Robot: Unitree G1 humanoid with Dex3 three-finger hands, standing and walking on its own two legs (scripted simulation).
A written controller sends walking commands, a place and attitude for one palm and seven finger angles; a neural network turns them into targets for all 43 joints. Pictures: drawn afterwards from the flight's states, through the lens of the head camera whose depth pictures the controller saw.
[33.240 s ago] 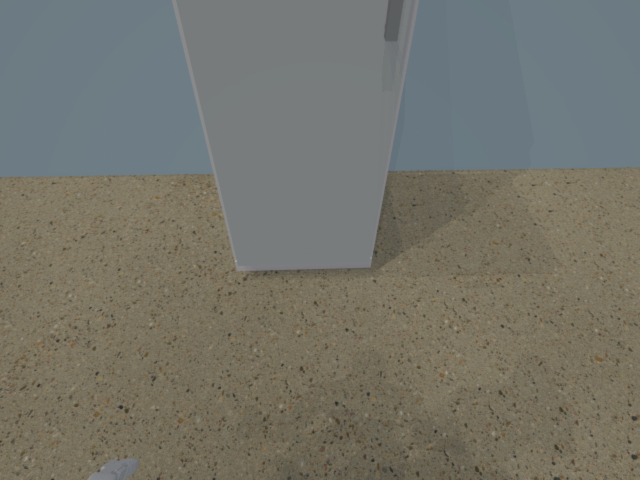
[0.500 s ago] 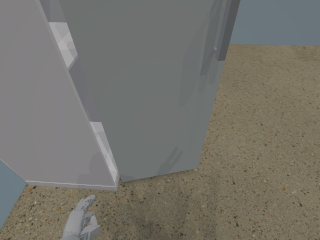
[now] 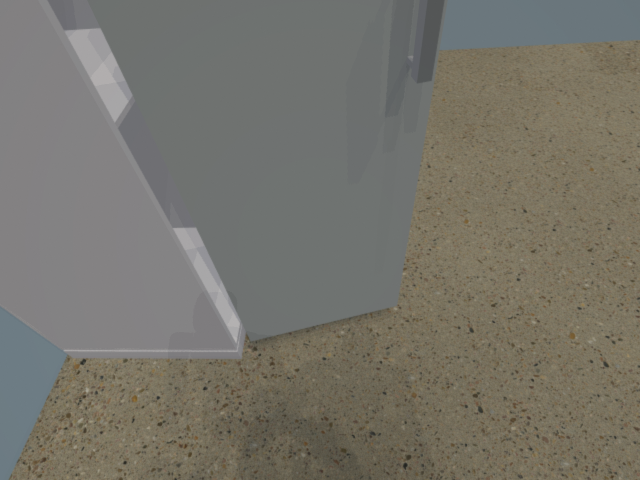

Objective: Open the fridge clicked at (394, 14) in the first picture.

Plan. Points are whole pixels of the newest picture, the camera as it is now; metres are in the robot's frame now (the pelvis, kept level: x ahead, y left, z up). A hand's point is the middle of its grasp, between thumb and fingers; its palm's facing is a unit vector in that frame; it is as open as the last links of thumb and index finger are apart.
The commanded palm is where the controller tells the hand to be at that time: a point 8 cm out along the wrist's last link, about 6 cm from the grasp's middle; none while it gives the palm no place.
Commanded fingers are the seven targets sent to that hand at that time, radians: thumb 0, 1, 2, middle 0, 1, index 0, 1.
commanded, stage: let the arm hang, fingers relaxed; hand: right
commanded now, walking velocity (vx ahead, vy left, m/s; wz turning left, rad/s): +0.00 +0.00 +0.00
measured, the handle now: out of the picture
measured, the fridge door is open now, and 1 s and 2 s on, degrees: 75 75 75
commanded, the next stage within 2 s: look to check the result in 0.70 s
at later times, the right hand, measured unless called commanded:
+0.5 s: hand out of the picture +0.05 -0.22 -0.16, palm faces -0.02 +0.96 -0.29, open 7.4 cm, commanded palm none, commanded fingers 0.00 -0.90 -0.90 0.20 0.30 0.20 0.30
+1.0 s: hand out of the picture +0.11 -0.22 -0.15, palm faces -0.05 +0.94 -0.33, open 7.4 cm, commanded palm none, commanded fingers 0.00 -0.90 -0.90 0.20 0.30 0.20 0.30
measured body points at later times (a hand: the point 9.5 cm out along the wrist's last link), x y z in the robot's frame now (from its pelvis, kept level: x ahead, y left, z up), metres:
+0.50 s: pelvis +0.01 +0.00 +0.01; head +0.01 +0.01 +0.46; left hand +0.04 +0.26 -0.15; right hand +0.05 -0.27 -0.14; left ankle -0.02 +0.12 -0.74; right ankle +0.07 -0.10 -0.74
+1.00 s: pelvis +0.03 +0.02 +0.01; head +0.04 +0.02 +0.46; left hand +0.09 +0.31 -0.13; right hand +0.11 -0.27 -0.12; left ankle -0.02 +0.12 -0.74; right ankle +0.07 -0.10 -0.74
